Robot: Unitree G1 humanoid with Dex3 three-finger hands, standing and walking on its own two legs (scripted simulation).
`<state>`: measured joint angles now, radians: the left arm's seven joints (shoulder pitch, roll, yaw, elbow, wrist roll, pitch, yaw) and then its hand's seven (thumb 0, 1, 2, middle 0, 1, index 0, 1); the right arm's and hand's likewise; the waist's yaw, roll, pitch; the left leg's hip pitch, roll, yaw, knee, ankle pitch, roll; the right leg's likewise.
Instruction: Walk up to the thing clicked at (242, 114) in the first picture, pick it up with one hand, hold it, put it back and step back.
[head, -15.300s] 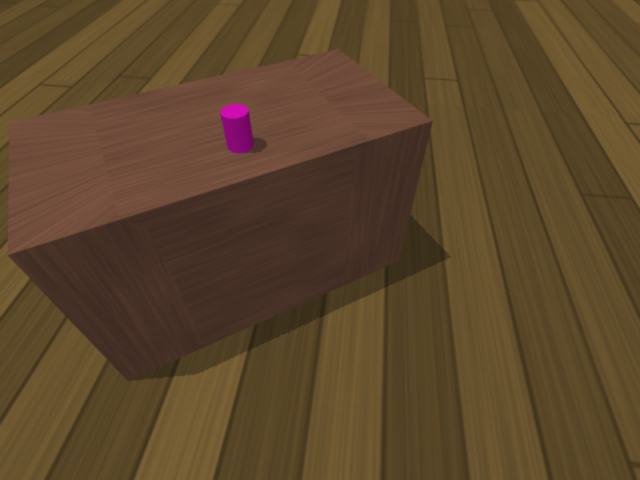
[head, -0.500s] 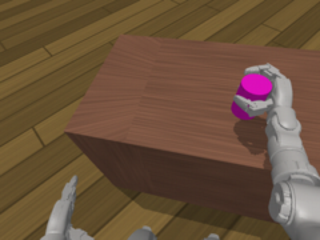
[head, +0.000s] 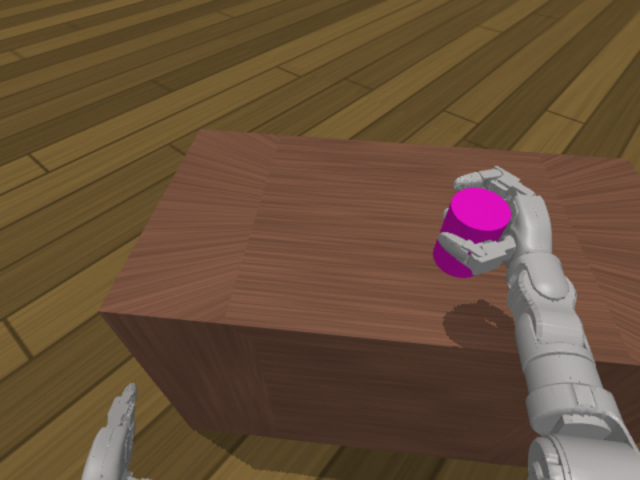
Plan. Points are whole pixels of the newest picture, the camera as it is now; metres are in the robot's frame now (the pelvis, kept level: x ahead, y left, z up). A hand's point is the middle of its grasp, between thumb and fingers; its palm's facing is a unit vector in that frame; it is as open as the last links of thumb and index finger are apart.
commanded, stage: lift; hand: right
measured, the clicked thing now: (468, 234) +0.41 -0.15 +0.11
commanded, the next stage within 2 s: hold in 0.82 s
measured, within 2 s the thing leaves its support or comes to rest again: neither
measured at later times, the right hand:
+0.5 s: hand (492, 241) +0.35 -0.15 +0.16, palm faces -0.01 +1.00 -0.03, open 9.7 cm
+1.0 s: hand (521, 238) +0.34 -0.17 +0.19, palm faces +0.00 +1.00 -0.04, open 9.7 cm
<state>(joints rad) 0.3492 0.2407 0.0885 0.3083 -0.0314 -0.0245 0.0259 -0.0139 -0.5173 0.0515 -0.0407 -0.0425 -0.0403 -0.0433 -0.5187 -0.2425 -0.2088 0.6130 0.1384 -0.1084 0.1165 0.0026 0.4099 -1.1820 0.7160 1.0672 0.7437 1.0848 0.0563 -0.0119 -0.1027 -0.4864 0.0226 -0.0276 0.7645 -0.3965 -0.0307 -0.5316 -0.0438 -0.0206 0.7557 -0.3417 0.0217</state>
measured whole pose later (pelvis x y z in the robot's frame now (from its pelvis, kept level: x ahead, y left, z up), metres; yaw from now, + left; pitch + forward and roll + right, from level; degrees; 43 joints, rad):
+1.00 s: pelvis -0.01 +0.00 +0.02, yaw -1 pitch -1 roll +0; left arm 0.26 0.23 0.08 0.59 -0.03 -0.14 0.07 -0.01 -0.54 0.06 -0.04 -0.04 -0.03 -0.04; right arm -0.28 -0.25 -0.21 0.16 0.20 0.15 0.16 0.00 0.41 -1.19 0.72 1.06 0.75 1.08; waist 0.02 -0.04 -0.04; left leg -0.25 0.03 -0.01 0.57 -0.31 -0.03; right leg -0.29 -0.03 -0.01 0.56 -0.25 0.02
